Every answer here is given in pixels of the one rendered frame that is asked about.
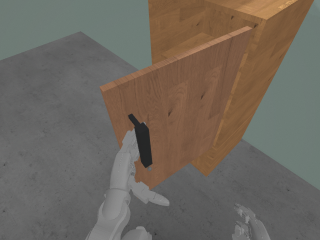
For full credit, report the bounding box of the left robot thigh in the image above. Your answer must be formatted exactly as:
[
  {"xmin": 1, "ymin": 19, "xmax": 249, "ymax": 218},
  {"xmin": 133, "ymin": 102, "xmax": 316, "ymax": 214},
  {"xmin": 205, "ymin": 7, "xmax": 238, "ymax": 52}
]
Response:
[{"xmin": 121, "ymin": 229, "xmax": 152, "ymax": 240}]

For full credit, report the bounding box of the cupboard door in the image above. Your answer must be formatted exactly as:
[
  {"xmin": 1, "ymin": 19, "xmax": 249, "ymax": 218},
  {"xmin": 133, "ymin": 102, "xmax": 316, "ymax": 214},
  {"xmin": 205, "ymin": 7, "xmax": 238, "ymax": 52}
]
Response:
[{"xmin": 99, "ymin": 26, "xmax": 253, "ymax": 190}]

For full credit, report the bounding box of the handle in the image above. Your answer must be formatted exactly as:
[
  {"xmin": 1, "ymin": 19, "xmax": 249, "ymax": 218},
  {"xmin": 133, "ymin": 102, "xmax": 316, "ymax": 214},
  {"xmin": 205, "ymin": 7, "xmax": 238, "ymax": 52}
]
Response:
[{"xmin": 128, "ymin": 114, "xmax": 153, "ymax": 168}]

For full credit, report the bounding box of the robot left forearm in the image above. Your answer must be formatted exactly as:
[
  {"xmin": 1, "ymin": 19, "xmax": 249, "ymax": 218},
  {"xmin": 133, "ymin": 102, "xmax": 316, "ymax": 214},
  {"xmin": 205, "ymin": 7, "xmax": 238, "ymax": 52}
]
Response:
[{"xmin": 85, "ymin": 188, "xmax": 131, "ymax": 240}]

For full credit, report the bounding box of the left robot hand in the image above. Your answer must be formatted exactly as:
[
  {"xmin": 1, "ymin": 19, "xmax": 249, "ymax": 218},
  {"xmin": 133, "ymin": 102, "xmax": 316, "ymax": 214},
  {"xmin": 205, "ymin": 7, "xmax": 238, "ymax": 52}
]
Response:
[{"xmin": 109, "ymin": 122, "xmax": 170, "ymax": 206}]

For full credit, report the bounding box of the left robot shin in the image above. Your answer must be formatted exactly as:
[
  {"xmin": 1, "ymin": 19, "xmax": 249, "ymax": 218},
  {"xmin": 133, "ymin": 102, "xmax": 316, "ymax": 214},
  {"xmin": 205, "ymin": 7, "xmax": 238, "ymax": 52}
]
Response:
[{"xmin": 136, "ymin": 226, "xmax": 146, "ymax": 231}]

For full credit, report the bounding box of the right robot hand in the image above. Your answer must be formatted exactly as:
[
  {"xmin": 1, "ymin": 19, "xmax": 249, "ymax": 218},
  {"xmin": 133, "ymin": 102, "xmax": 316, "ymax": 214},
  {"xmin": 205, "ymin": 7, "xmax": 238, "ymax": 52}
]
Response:
[{"xmin": 232, "ymin": 203, "xmax": 271, "ymax": 240}]

